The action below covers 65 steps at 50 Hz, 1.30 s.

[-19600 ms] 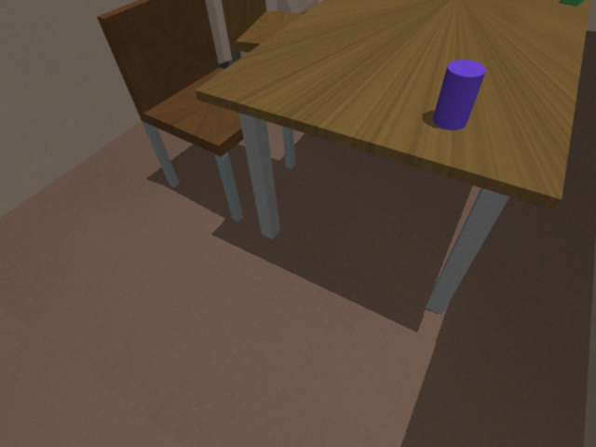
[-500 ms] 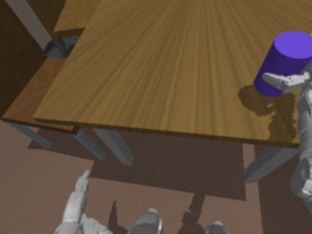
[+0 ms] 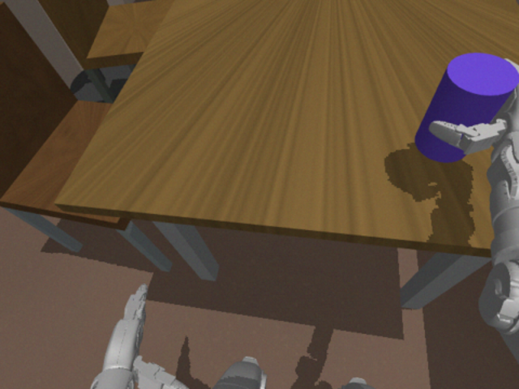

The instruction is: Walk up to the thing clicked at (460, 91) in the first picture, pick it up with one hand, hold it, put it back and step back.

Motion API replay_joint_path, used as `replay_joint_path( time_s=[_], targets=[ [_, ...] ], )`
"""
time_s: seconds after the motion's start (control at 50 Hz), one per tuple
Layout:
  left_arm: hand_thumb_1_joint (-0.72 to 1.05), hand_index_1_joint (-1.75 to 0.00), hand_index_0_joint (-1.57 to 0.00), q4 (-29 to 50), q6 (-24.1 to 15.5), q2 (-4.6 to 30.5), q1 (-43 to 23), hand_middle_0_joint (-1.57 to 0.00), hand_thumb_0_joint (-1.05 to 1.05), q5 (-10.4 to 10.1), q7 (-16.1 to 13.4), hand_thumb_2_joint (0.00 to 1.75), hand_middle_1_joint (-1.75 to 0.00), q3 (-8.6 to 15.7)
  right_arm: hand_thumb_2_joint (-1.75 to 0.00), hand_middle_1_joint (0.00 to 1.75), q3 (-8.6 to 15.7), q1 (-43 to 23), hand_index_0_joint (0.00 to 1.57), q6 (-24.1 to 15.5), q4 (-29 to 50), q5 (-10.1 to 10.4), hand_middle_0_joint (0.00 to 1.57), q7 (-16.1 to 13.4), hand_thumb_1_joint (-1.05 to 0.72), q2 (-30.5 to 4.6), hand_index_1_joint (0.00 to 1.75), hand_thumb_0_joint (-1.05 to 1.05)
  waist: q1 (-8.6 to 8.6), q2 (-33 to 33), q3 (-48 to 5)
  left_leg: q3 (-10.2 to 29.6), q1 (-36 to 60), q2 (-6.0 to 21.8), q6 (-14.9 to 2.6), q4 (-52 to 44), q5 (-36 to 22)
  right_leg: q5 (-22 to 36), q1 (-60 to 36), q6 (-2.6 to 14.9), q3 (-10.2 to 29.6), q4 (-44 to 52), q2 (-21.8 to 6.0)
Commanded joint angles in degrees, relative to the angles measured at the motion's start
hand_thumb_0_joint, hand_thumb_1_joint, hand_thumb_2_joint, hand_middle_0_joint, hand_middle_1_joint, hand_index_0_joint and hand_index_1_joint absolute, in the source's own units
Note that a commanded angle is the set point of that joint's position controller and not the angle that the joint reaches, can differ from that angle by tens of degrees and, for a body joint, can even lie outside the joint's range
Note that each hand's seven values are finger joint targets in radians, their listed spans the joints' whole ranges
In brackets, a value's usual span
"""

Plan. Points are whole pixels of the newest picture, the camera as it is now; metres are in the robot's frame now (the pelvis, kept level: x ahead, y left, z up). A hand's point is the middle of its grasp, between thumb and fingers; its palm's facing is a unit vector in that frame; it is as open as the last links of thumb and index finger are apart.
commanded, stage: lift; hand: right
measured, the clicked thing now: (459, 112) +0.50 -0.19 +0.12
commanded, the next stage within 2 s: hold in 1.52 s
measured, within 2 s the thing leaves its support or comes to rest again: neither
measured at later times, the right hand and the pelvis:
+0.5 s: hand (483, 95) +0.48 -0.19 +0.17, palm faces +0.16 +0.99 -0.02, open 11.3 cm; pelvis +0.01 +0.00 +0.01, yaw +0 degrees
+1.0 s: hand out of the picture +0.38 -0.17 +0.24, palm faces +0.16 +0.99 -0.02, open 11.3 cm; pelvis -0.01 +0.01 +0.02, yaw -2 degrees
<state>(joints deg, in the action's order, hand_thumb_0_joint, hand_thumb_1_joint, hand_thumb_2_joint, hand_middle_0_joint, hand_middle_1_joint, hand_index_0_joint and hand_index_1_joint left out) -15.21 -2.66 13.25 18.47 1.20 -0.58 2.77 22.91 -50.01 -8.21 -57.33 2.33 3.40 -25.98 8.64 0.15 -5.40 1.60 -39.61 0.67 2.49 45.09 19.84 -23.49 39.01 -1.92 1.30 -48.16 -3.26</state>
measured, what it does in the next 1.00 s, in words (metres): stands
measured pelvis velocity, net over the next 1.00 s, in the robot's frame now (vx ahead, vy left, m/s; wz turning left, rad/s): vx -0.01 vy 0.01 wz -0.03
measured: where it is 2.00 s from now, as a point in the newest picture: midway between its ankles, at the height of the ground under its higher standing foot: outside the picture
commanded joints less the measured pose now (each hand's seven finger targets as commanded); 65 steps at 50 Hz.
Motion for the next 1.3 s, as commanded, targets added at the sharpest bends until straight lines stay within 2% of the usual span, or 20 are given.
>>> replay_joint_path(
  time_s=[0.0,0.02,0.06,0.12,0.16,0.18,0.22,0.24,0.28,0.3,0.34,0.36,0.4,0.46,0.5,0.54,0.56,0.62,0.68,1.28],
  targets=[
    [-0.55,-0.06,-0.04,-6.23,-1.94,4.18,8.64,-0.04,0.0,-0.41,-0.14,0.06,-0.05,1.65,-1.39,1.48,-3.19,-14.13,1.26,-1.58,-9.21,1.93,1.19,1.57,0.01,-3.41,1.48,0.0,-0.31,2.85,-10.04,-4.05,7.46,-2.7,-2.86,-5.45,-15.08,19.81,-10.87,1.78,-1.07,5.88,2.98],
    [-0.55,-0.06,-0.04,4.97,-3.44,4.2,-2.88,-0.05,0.0,-1.08,-0.2,0.06,-0.05,0.11,-1.37,1.45,-2.01,-20.63,1.24,-3.51,-1.04,3.02,1.18,1.36,-0.02,-4.27,1.45,0.0,0.88,-2.23,-14.79,-3.52,9.73,-2.43,-2.12,-5.85,-16.7,18.22,-9.03,2.42,-0.76,6.0,2.55],
    [-0.57,-0.05,-0.04,24.92,-5.57,14.11,-16.53,-0.05,0.0,-0.63,-2.12,0.07,-0.05,7.28,-1.35,1.46,9.05,-51.95,1.31,-8.9,36.89,1.31,1.24,-0.39,-0.01,-31.12,1.46,0.0,-2.74,8.96,-54.23,-1.41,25.9,-0.89,-1.4,-2.41,-29.51,28.67,-23.94,2.11,-2.65,3.61,2.53],
    [-0.54,-0.06,-0.05,-6.3,-1.74,2.74,9.89,-0.05,0.0,-0.98,-0.02,0.06,-0.06,0.78,-1.32,1.44,-5.74,-11.64,1.27,-1.05,-8.34,2.61,1.2,2.19,0.11,1.17,1.44,0.0,1.18,0.02,-5.66,-3.58,7.18,-2.6,-2.43,-7.16,-14.92,16.75,-9.71,2.44,-1.69,7.34,3.38],
    [-0.55,-0.05,-0.05,27.29,-5.88,12.94,-18.13,-0.05,0.0,-1.26,-1.79,0.06,-0.05,5.94,-1.27,1.38,7.51,-43.03,1.24,-7.13,30.7,1.64,1.18,-0.77,0.01,-26.04,1.38,0.0,-2.19,3.78,-48.27,-1.98,24.44,-1.32,-1.21,-4.06,-28.75,28.39,-23.48,2.12,-2.34,5.0,2.25],
    [-0.55,-0.05,-0.04,14.69,-4.03,12.3,-2.21,-0.04,0.0,-0.33,-1.6,0.06,-0.05,7.17,-1.34,1.46,6.06,-47.0,1.32,-7.25,36.45,1.33,1.26,-0.55,-0.05,-27.47,1.46,0.0,-3.47,12.74,-47.65,-1.86,23.0,-1.38,-1.9,-2.85,-30.1,32.22,-26.62,1.54,-3.07,4.07,2.75],
    [-0.54,-0.05,-0.04,-12.8,-0.59,2.38,15.92,-0.04,0.0,-0.32,0.14,0.06,-0.06,1.48,-1.34,1.47,-5.24,-9.64,1.3,-0.09,-3.76,2.58,1.23,1.25,0.07,0.45,1.47,0.0,-1.44,3.98,-4.77,-3.96,8.58,-2.6,-2.66,-6.85,-17.83,23.18,-12.56,1.63,-1.97,7.48,3.5],
    [-0.54,-0.06,-0.05,-5.64,-1.94,2.02,6.15,-0.05,0.0,-1.52,0.31,0.06,-0.06,1.04,-1.28,1.39,-6.52,-14.57,1.22,-0.75,-0.27,3.84,1.15,1.23,0.12,3.11,1.39,0.0,0.26,0.29,-5.72,-3.43,7.67,-2.32,-2.26,-7.31,-16.56,19.53,-10.71,2.17,-1.8,8.19,2.93],
    [-0.54,-0.05,-0.05,24.97,-5.65,14.61,-17.79,-0.05,0.0,-0.99,-1.16,0.05,-0.05,8.22,-1.3,1.41,7.78,-48.06,1.27,-6.97,39.94,2.41,1.21,-1.01,-0.03,-26.94,1.41,0.0,-4.27,8.9,-51.79,-1.96,24.46,-1.26,-1.91,-3.99,-30.65,34.77,-29.28,1.59,-2.29,5.31,1.98],
    [-0.55,-0.05,-0.04,9.03,-3.53,11.26,1.07,-0.04,0.0,-0.22,-0.98,0.06,-0.05,7.58,-1.33,1.46,4.51,-43.88,1.33,-5.77,41.56,1.95,1.27,-0.44,-0.05,-24.42,1.47,0.0,-4.95,15.28,-45.33,-2.24,22.37,-1.64,-2.46,-3.35,-31.53,38.23,-30.03,1.1,-2.77,4.31,2.74],
    [-0.55,-0.05,-0.04,-13.2,-0.72,1.94,11.56,-0.04,0.0,-1.09,0.46,0.07,-0.05,1.62,-1.31,1.44,-8.58,-3.67,1.27,3.35,1.35,3.41,1.2,1.47,0.1,6.72,1.44,0.0,-2.55,2.53,-3.45,-4.55,9.57,-2.79,-3.08,-7.57,-18.02,28.5,-15.32,1.06,-1.33,8.79,2.89],
    [-0.53,-0.05,-0.05,2.13,-2.95,3.33,-2.13,-0.04,0.0,-2.18,0.31,0.05,-0.06,1.22,-1.25,1.37,-7.78,-13.15,1.21,1.39,8.73,4.52,1.15,0.96,0.1,4.58,1.37,0.0,-1.22,-0.98,-13.19,-4.07,12.74,-2.54,-2.41,-7.86,-19.66,27.16,-17.06,1.46,-1.23,9.27,2.06],
    [-0.55,-0.05,-0.04,22.77,-4.93,13.91,-17.22,-0.04,0.0,-1.41,-1.09,0.06,-0.05,8.1,-1.3,1.43,8.37,-45.83,1.3,-4.69,48.94,3.14,1.24,-1.12,-0.06,-27.04,1.43,0.0,-7.21,7.25,-54.22,-2.33,30.98,-0.89,-1.79,-4.13,-34.05,37.56,-30.19,1.45,-2.76,6.15,2.39],
    [-0.54,-0.05,-0.04,-7.99,-1.14,1.2,7.35,-0.04,0.0,-2.03,0.26,0.06,-0.05,0.87,-1.31,1.43,-12.3,-3.37,1.26,6.5,7.68,5.11,1.2,1.64,0.07,9.96,1.43,0.0,-2.82,0.96,-5.86,-4.4,14.1,-1.97,-2.79,-9.07,-18.55,24.32,-17.17,1.66,-2.04,11.31,3.12],
    [-0.54,-0.05,-0.04,24.27,-5.49,13.9,-20.05,-0.04,0.0,-2.07,-1.63,0.05,-0.05,7.59,-1.28,1.4,5.24,-37.19,1.27,-0.11,47.89,4.59,1.22,-1.55,-0.01,-20.3,1.4,0.0,-7.2,1.94,-46.81,-3.33,30.38,-0.99,-1.71,-6.27,-31.13,33.86,-29.89,1.66,-2.46,9.03,2.13],
    [-0.54,-0.05,-0.04,1.51,-2.02,11.04,6.5,-0.04,0.0,-1.62,-1.63,0.06,-0.05,7.37,-1.32,1.46,0.46,-14.41,1.33,6.08,37.27,5.32,1.28,-0.57,-0.04,-11.54,1.46,0.0,-6.59,5.5,-23.61,-4.38,20.09,-2.13,-2.67,-7.13,-25.5,33.11,-25.77,1.35,-2.5,9.41,3.09],
    [-0.54,-0.05,-0.04,-11.09,-0.42,1.05,12.21,-0.04,0.0,-1.86,-0.37,0.06,-0.05,1.0,-1.34,1.48,-11.04,3.85,1.31,10.56,17.17,5.78,1.25,0.96,0.04,8.56,1.48,0.0,-5.13,-0.09,-1.7,-5.14,15.19,-2.32,-2.78,-9.88,-18.3,26.03,-18.2,1.6,-2.21,12.15,3.17],
    [-0.54,-0.05,-0.04,11.68,-4.05,8.96,-6.68,-0.04,0.0,-2.42,-1.48,0.05,-0.05,5.74,-1.29,1.42,-0.02,-26.82,1.29,7.36,52.67,6.13,1.24,-1.59,-0.05,-11.67,1.42,0.0,-7.19,4.64,-29.59,-4.23,23.89,-1.14,-1.89,-8.83,-24.09,29.34,-28.75,1.81,-2.7,11.15,2.4],
    [-0.52,-0.05,-0.05,-2.35,-2.03,3.93,3.97,-0.04,0.0,-2.68,-1.12,0.04,-0.06,2.46,-1.31,1.43,-7.23,-11.15,1.27,13.31,43.1,7.17,1.2,-1.06,0.06,1.27,1.43,0.0,-5.64,2.57,-11.51,-4.58,19.52,-1.38,-2.01,-10.69,-18.15,20.73,-23.76,1.98,-2.68,14.0,2.87],
    [-0.54,-0.04,-0.03,-0.99,-7.09,6.92,-9.25,-0.03,0.0,-3.52,-1.95,0.05,-0.04,3.7,-1.25,1.39,-3.29,-5.22,1.27,32.66,69.04,9.99,1.22,-1.9,0.01,-1.73,1.39,0.0,-8.29,-1.09,-9.77,-4.1,22.2,0.16,-0.89,-16.51,-4.48,7.52,-25.39,2.64,-2.22,18.43,3.94]
  ],
)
